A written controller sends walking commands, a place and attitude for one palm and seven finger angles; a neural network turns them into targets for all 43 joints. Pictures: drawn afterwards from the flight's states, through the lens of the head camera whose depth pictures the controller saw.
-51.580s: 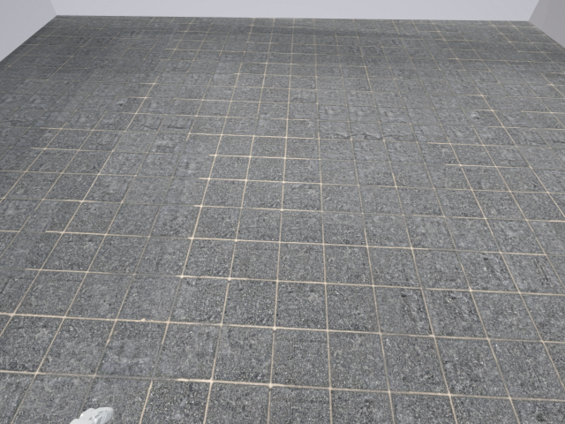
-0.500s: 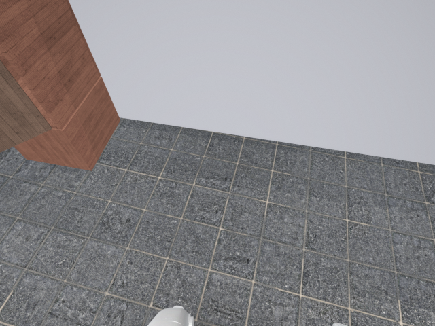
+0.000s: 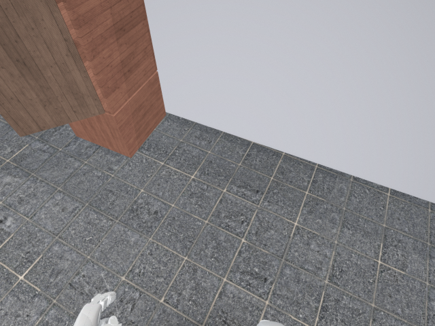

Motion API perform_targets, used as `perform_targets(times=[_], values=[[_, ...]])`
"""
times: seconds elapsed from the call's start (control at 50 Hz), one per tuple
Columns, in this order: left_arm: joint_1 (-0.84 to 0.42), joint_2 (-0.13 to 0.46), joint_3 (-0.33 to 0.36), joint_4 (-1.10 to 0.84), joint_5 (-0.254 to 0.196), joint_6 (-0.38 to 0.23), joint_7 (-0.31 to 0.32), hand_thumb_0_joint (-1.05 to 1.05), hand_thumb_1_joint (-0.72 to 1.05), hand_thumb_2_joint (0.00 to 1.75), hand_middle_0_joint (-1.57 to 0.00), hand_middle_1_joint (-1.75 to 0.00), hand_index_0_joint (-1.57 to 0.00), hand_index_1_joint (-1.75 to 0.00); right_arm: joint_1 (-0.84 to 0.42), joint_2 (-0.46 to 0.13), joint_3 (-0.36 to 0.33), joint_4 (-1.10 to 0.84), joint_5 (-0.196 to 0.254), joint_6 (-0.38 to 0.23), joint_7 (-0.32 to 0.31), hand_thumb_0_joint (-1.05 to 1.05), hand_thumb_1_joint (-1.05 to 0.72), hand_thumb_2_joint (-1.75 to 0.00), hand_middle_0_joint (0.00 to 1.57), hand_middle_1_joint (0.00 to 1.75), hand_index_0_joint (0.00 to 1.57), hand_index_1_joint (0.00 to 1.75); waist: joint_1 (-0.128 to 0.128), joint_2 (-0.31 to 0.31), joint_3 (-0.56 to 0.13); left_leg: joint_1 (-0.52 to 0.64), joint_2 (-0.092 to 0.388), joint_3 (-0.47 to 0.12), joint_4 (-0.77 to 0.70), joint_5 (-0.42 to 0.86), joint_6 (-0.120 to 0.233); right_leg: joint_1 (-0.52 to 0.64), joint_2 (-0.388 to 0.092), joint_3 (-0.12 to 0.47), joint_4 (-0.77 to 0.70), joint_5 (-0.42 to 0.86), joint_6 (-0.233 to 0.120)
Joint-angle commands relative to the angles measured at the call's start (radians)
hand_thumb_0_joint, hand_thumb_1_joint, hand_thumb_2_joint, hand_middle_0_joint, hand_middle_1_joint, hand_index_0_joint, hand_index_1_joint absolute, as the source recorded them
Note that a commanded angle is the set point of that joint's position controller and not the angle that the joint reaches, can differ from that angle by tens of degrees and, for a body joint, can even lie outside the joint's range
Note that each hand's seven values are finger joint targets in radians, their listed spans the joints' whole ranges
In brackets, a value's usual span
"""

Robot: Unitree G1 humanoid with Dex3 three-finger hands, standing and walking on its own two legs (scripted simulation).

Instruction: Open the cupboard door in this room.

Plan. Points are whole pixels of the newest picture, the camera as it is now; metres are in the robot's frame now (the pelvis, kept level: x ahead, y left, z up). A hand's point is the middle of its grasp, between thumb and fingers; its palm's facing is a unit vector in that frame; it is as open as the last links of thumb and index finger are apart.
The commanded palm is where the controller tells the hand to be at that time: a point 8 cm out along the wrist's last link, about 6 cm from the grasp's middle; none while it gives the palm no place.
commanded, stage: turn to face it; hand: left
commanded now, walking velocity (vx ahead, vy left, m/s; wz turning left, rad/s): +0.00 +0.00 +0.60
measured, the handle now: out of the picture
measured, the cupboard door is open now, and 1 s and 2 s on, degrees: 49 49 49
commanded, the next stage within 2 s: take the last steps up to it in 0.52 s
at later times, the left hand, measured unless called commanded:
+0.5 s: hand out of the picture -0.05 +0.18 -0.18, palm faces +0.37 -0.90 -0.24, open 7.3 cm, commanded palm none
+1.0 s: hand out of the picture +0.03 +0.22 -0.16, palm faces +0.44 -0.88 -0.21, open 7.4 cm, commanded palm none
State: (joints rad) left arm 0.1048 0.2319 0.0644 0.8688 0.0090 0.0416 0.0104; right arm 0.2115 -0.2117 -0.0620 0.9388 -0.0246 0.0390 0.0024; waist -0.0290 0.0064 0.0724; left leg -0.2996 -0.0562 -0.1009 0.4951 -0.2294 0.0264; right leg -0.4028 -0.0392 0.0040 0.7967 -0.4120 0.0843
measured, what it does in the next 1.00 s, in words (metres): steps on the spot, turning left: right foot, then left foot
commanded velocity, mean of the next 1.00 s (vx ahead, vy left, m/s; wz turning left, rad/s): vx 0.12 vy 0.06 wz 0.33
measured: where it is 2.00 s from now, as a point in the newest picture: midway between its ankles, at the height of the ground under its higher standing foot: (160, 306)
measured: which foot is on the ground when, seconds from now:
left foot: down 0.00-0.06, up 0.08-0.50, down 0.52-0.98, up 1.00-1.00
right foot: up 0.00-0.04, down 0.06-0.52, up 0.54-0.96, down 0.98-1.00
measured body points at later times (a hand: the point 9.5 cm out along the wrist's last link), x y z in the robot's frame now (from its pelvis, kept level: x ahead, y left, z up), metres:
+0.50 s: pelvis +0.00 -0.01 -0.01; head +0.05 +0.01 +0.44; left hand -0.07 +0.23 -0.16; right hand +0.20 -0.22 -0.14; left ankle -0.03 +0.09 -0.73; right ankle +0.00 -0.13 -0.74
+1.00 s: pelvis +0.03 +0.01 -0.01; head +0.06 +0.01 +0.44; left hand +0.01 +0.26 -0.14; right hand +0.13 -0.21 -0.17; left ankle -0.03 +0.08 -0.73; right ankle +0.06 -0.09 -0.74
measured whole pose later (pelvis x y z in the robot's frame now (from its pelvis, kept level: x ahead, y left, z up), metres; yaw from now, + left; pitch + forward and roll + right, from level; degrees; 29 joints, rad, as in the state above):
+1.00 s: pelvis +0.03 +0.01 -0.01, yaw +25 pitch +0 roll +1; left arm 0.18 0.16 0.06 0.96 0.03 -0.02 -0.02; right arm 0.31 -0.21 -0.05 1.03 -0.02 0.01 0.00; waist 0.00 0.02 0.04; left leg -0.26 -0.07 0.01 0.62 -0.40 0.05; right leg -0.25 -0.05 -0.10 0.55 -0.34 0.00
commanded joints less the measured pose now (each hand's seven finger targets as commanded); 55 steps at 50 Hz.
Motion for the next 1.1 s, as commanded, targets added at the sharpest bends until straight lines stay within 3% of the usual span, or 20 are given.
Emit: perform_targets(times=[0.0, 0.02, 0.04, 0.06, 0.12, 0.16, 0.4, 0.46, 0.48, 0.5, 0.52, 0.64, 0.82, 0.9, 0.92, 0.94, 0.96, 0.98, 1.04, 1.08], values=[[0.102, 0.099, 0.025, -0.061, -0.003, -0.04, 0.015, 0.0, 0.9, 0.9, -0.2, -0.3, -0.2, -0.3, -0.045, -0.202, -0.062, -0.081, 0.007, -0.013, -0.012, 0.0, -0.9, -0.9, 0.2, 0.3, 0.2, 0.3, 0.054, 0.127, -0.157, 0.001, 0.196, -0.26, -0.011, 0.371, 0.087, 0.248, 0.032, -0.022, -0.319, 0.158, -0.023], [0.148, 0.139, 0.035, -0.05, 0.002, -0.05, 0.021, 0.0, 0.9, 0.9, -0.2, -0.3, -0.2, -0.3, -0.041, -0.164, -0.058, -0.089, 0.015, -0.014, -0.007, 0.0, -0.9, -0.9, 0.2, 0.3, 0.2, 0.3, 0.074, 0.023, -0.181, -0.129, 0.139, -0.216, 0.065, 0.187, 0.034, 0.419, -0.071, 0.063, -0.451, 0.229, -0.047], [0.168, 0.222, 0.051, -0.045, 0.017, -0.055, 0.03, 0.0, 0.9, 0.9, -0.2, -0.3, -0.2, -0.3, -0.028, -0.098, -0.049, -0.104, 0.023, -0.016, -0.002, 0.0, -0.9, -0.9, 0.2, 0.3, 0.2, 0.3, 0.081, -0.264, -0.182, -0.321, -0.016, -0.008, 0.292, -0.251, -0.054, 0.532, -0.356, 0.316, -0.5, 0.358, -0.149], [0.161, 0.233, 0.038, -0.053, 0.014, -0.05, 0.028, 0.0, 0.9, 0.9, -0.2, -0.3, -0.2, -0.3, -0.04, -0.125, -0.053, -0.109, 0.008, -0.011, 0.0, 0.0, -0.9, -0.9, 0.2, 0.3, 0.2, 0.3, 0.076, -0.233, -0.145, -0.309, -0.014, 0.031, 0.532, -0.404, -0.065, 0.386, -0.472, 0.321, -0.49, 0.476, -0.237], [0.045, 0.119, 0.014, -0.069, 0.003, -0.053, 0.029, 0.0, 0.9, 0.9, -0.2, -0.3, -0.2, -0.3, -0.03, -0.114, -0.053, -0.051, 0.005, 0.02, 0.014, 0.0, -0.9, -0.9, 0.2, 0.3, 0.2, 0.3, 0.006, -0.183, -0.055, -0.303, 0.066, 0.041, 0.77, -0.209, -0.087, 0.271, -0.299, 0.083, -0.451, 0.588, -0.195], [0.066, 0.102, 0.008, -0.067, 0.002, -0.061, 0.027, 0.0, 0.9, 0.9, -0.2, -0.3, -0.2, -0.3, -0.027, -0.093, -0.044, -0.042, 0.008, 0.027, 0.021, 0.0, -0.9, -0.9, 0.2, 0.3, 0.2, 0.3, 0.004, -0.19, -0.068, -0.299, 0.072, 0.07, 0.76, -0.145, -0.099, 0.287, -0.261, -0.008, -0.442, 0.656, -0.168], [0.232, 0.156, 0.035, 0.028, 0.025, -0.06, 0.023, 0.0, 0.9, 0.9, -0.2, -0.3, -0.2, -0.3, -0.166, -0.047, -0.004, -0.065, 0.017, 0.005, 0.018, 0.0, -0.9, -0.9, 0.2, 0.3, 0.2, 0.3, 0.078, -0.226, -0.092, -0.119, 0.061, 0.187, 0.249, -0.233, -0.068, 0.373, -0.323, -0.066, -0.353, 0.795, -0.205], [0.198, 0.169, 0.037, 0.039, 0.01, -0.058, 0.015, 0.0, 0.9, 0.9, -0.2, -0.3, -0.2, -0.3, -0.068, -0.086, -0.007, -0.037, 0.012, -0.013, 0.011, 0.0, -0.9, -0.9, 0.2, 0.3, 0.2, 0.3, 0.01, -0.177, -0.131, 0.124, 0.047, 0.207, -0.044, 0.002, -0.04, 0.275, -0.28, -0.14, -0.208, 0.738, -0.13], [0.193, 0.137, 0.031, 0.025, 0.001, -0.053, 0.01, 0.0, 0.9, 0.9, -0.2, -0.3, -0.2, -0.3, -0.014, -0.168, -0.025, -0.028, 0.003, -0.024, 0.008, 0.0, -0.9, -0.9, 0.2, 0.3, 0.2, 0.3, -0.021, 0.002, -0.186, 0.306, 0.196, 0.055, -0.094, 0.263, 0.016, 0.113, -0.217, -0.195, -0.053, 0.487, -0.071], [0.166, 0.067, 0.007, -0.005, -0.002, -0.047, 0.004, 0.0, 0.9, 0.9, -0.2, -0.3, -0.2, -0.3, 0.037, -0.259, -0.047, -0.023, -0.001, -0.022, 0.002, 0.0, -0.9, -0.9, 0.2, 0.3, 0.2, 0.3, -0.046, 0.279, -0.19, 0.38, 0.441, -0.234, -0.117, 0.623, 0.15, -0.102, -0.099, -0.175, 0.15, -0.188, -0.018], [0.119, 0.082, 0.004, -0.014, 0.007, -0.024, 0.015, 0.0, 0.9, 0.9, -0.2, -0.3, -0.2, -0.3, 0.054, -0.268, -0.043, -0.01, 0.003, -0.014, -0.012, 0.0, -0.9, -0.9, 0.2, 0.3, 0.2, 0.3, -0.055, 0.208, -0.172, 0.286, 0.47, -0.227, -0.124, 0.638, 0.205, -0.104, -0.087, -0.053, 0.241, -0.256, -0.025], [0.18, 0.064, 0.012, 0.082, 0.011, -0.012, -0.002, 0.0, 0.9, 0.9, -0.2, -0.3, -0.2, -0.3, -0.063, -0.158, -0.005, -0.037, 0.006, -0.041, -0.032, 0.0, -0.9, -0.9, 0.2, 0.3, 0.2, 0.3, 0.038, 0.12, -0.115, 0.181, 0.29, -0.033, -0.183, 0.42, 0.143, -0.091, -0.068, -0.008, 0.32, 0.01, -0.019], [0.051, 0.033, 0.007, 0.028, 0.018, -0.044, -0.025, 0.0, 0.9, 0.9, -0.2, -0.3, -0.2, -0.3, 0.064, -0.149, -0.018, 0.011, -0.003, -0.053, -0.018, 0.0, -0.9, -0.9, 0.2, 0.3, 0.2, 0.3, -0.002, 0.132, -0.055, 0.189, 0.27, -0.147, -0.244, -0.037, 0.181, -0.073, -0.036, -0.083, 0.013, -0.035, -0.041], [0.152, 0.03, 0.016, 0.057, 0.016, -0.059, -0.026, 0.0, 0.9, 0.9, -0.2, -0.3, -0.2, -0.3, 0.031, -0.143, -0.021, 0.012, 0.0, -0.053, -0.014, 0.0, -0.9, -0.9, 0.2, 0.3, 0.2, 0.3, 0.062, 0.095, -0.058, 0.021, 0.213, -0.132, -0.173, -0.133, 0.144, 0.208, 0.002, -0.11, -0.251, 0.061, -0.06], [0.223, 0.048, 0.027, 0.079, 0.018, -0.066, -0.021, 0.0, 0.9, 0.9, -0.2, -0.3, -0.2, -0.3, 0.01, -0.123, -0.017, 0.009, 0.006, -0.055, -0.012, 0.0, -0.9, -0.9, 0.2, 0.3, 0.2, 0.3, 0.106, 0.035, -0.061, -0.113, 0.162, -0.083, -0.076, -0.185, 0.106, 0.393, -0.027, -0.085, -0.372, 0.11, -0.069], [0.303, 0.117, 0.041, 0.103, 0.029, -0.076, -0.011, 0.0, 0.9, 0.9, -0.2, -0.3, -0.2, -0.3, 0.016, -0.071, -0.008, -0.002, 0.017, -0.062, -0.005, 0.0, -0.9, -0.9, 0.2, 0.3, 0.2, 0.3, 0.14, -0.153, -0.073, -0.326, 0.057, 0.044, 0.131, -0.266, 0.044, 0.591, -0.226, 0.13, -0.488, -0.042, -0.124], [0.377, 0.199, 0.057, 0.112, 0.027, -0.075, -0.002, 0.0, 0.9, 0.9, -0.2, -0.3, -0.2, -0.3, -0.031, -0.064, -0.005, -0.043, 0.007, -0.061, 0.0, 0.0, -0.9, -0.9, 0.2, 0.3, 0.2, 0.3, 0.181, -0.335, -0.052, -0.473, -0.005, 0.114, 0.401, -0.39, -0.006, 0.609, -0.486, 0.47, -0.617, -0.142, -0.233], [0.37, 0.184, 0.051, 0.115, 0.014, -0.081, 0.005, 0.0, 0.9, 0.9, -0.2, -0.3, -0.2, -0.3, -0.076, -0.123, -0.019, -0.046, -0.009, -0.052, 0.004, 0.0, -0.9, -0.9, 0.2, 0.3, 0.2, 0.3, 0.162, -0.241, 0.008, -0.483, 0.058, 0.041, 0.561, -0.316, -0.017, 0.467, -0.516, 0.522, -0.661, -0.19, -0.273], [0.219, 0.071, 0.018, 0.1, 0.012, -0.101, 0.008, 0.0, 0.9, 0.9, -0.2, -0.3, -0.2, -0.3, -0.037, -0.075, -0.018, 0.011, -0.007, -0.03, 0.025, 0.0, -0.9, -0.9, 0.2, 0.3, 0.2, 0.3, 0.062, -0.142, 0.094, -0.422, 0.135, 0.037, 0.657, -0.045, -0.048, 0.274, -0.369, 0.185, -0.666, -0.019, -0.182], [0.239, 0.053, 0.01, 0.12, 0.008, -0.116, 0.004, 0.0, 0.9, 0.9, -0.2, -0.3, -0.2, -0.3, 0.007, -0.041, -0.012, 0.038, -0.003, -0.023, 0.032, 0.0, -0.9, -0.9, 0.2, 0.3, 0.2, 0.3, 0.05, -0.164, 0.055, -0.392, 0.133, 0.085, 0.625, 0.026, -0.069, 0.303, -0.302, 0.023, -0.637, 0.235, -0.151]])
